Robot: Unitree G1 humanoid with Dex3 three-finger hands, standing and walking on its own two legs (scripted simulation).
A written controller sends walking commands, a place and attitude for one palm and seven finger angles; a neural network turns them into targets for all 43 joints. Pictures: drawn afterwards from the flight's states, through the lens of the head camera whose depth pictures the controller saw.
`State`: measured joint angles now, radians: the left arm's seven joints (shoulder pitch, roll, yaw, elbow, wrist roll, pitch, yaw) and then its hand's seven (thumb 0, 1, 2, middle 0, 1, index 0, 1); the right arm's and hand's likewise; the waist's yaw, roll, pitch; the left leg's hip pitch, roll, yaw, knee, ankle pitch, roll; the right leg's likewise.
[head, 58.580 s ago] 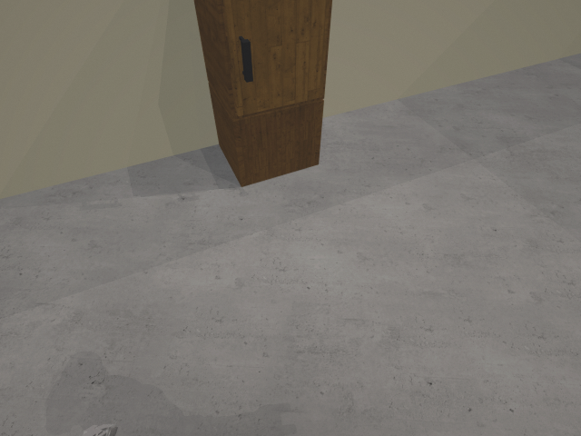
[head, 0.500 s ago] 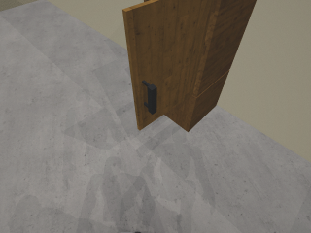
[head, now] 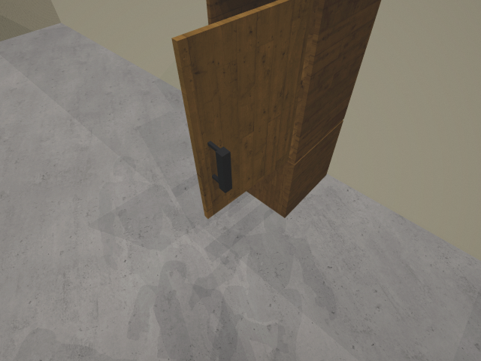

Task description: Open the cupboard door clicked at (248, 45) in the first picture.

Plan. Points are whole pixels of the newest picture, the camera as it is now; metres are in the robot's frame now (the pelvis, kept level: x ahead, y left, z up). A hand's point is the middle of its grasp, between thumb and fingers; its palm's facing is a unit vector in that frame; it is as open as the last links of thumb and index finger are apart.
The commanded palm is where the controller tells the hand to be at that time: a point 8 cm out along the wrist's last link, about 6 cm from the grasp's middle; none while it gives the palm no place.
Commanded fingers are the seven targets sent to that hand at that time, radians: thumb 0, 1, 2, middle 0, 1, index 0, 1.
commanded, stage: look to check the result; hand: left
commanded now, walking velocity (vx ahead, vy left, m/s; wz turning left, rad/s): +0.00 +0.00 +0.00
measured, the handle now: (218, 166) +0.61 +0.09 -0.10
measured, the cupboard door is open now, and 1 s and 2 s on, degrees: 85 85 85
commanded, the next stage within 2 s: stand and wait in 0.54 s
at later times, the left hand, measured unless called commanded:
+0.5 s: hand out of the picture +0.05 +0.22 -0.17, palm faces -0.01 -0.95 -0.31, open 7.4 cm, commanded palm none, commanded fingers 0.00 0.90 0.90 -0.20 -0.30 -0.20 -0.30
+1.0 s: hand out of the picture +0.06 +0.21 -0.17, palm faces -0.01 -0.96 -0.29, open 7.3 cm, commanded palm none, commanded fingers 0.00 0.90 0.90 -0.20 -0.30 -0.20 -0.30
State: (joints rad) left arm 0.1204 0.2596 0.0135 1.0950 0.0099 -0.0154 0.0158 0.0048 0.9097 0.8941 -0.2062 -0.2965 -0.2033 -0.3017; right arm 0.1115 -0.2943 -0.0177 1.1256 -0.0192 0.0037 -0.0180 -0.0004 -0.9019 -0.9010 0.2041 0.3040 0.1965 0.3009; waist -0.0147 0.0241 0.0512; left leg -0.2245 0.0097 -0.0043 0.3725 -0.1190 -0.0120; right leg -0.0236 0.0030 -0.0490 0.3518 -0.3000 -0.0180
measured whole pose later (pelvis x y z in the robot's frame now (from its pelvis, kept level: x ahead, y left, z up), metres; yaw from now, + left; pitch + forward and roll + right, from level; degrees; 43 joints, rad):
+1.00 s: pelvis +0.02 -0.01 +0.00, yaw +0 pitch -1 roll +1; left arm 0.17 0.25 0.01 1.12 0.00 -0.01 0.02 0.01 0.91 0.89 -0.21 -0.30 -0.20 -0.30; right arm 0.13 -0.26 -0.01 1.14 -0.01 0.01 -0.03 0.00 -0.90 -0.90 0.20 0.30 0.20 0.30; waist 0.00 0.01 0.07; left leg -0.20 0.01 0.00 0.37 -0.15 -0.02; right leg 0.02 0.00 -0.04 0.31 -0.31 -0.02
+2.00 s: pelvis +0.03 -0.01 +0.00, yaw +0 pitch -1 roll +1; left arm 0.20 0.23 0.01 1.12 0.00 -0.01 0.03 0.01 0.91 0.89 -0.21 -0.30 -0.20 -0.30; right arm 0.15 -0.24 -0.01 1.14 -0.01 0.01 -0.03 0.00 -0.90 -0.90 0.20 0.30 0.20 0.30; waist 0.00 0.01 0.07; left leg -0.20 0.02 0.00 0.38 -0.16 -0.02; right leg 0.02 0.01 -0.04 0.31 -0.32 -0.03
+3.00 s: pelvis +0.00 -0.01 -0.01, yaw -24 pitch +2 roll +0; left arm 0.21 0.23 0.09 0.93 0.02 0.06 0.00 0.01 0.91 0.89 -0.21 -0.30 -0.20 -0.30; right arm 0.09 -0.20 -0.04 0.88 -0.02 0.00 -0.05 0.00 -0.90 -0.90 0.20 0.30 0.20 0.30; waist 0.04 -0.03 0.09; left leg -0.29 0.04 0.00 0.56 -0.31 -0.03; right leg -0.40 0.09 0.10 0.85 -0.51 0.01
